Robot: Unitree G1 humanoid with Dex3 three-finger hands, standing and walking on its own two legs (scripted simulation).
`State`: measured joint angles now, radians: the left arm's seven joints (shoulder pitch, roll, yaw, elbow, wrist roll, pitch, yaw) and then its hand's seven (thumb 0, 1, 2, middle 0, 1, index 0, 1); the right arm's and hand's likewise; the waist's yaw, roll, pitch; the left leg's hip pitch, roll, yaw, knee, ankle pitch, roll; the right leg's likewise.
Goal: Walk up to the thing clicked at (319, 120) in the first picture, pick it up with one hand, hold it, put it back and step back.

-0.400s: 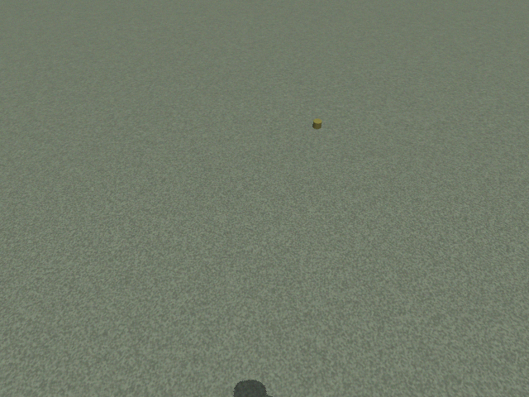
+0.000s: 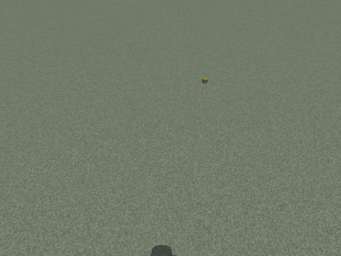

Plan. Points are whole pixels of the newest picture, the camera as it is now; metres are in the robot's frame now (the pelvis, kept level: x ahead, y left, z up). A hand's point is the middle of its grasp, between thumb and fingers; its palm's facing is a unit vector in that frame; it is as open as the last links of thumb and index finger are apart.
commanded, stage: stand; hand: left
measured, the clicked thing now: (205, 80) +1.71 -0.33 -0.76
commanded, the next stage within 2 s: walk up in 0.72 s
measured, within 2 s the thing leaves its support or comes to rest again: neither
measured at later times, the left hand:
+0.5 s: hand out of the picture +0.08 +0.25 -0.16, palm faces -0.02 -0.94 -0.34, open 7.4 cm
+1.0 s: hand (90, 253) +0.17 +0.23 -0.14, palm faces -0.16 -0.91 -0.39, open 7.4 cm
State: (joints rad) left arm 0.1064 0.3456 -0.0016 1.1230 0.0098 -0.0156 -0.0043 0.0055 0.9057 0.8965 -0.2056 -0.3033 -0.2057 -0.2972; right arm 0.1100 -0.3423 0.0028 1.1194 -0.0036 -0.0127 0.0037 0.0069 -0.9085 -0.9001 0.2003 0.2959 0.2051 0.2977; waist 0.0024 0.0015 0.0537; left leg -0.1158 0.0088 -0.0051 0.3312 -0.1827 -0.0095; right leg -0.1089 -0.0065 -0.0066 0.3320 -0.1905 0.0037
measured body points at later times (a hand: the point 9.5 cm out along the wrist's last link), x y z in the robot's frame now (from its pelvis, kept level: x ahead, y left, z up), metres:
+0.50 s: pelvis +0.00 +0.00 +0.00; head +0.02 +0.00 +0.45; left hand +0.08 +0.30 -0.13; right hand +0.08 -0.30 -0.13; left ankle +0.00 +0.12 -0.75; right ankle -0.01 -0.12 -0.75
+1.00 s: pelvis +0.06 -0.06 -0.02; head +0.05 -0.07 +0.43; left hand +0.18 +0.28 -0.11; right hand +0.06 -0.41 -0.13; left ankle +0.00 +0.12 -0.75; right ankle +0.11 -0.22 -0.73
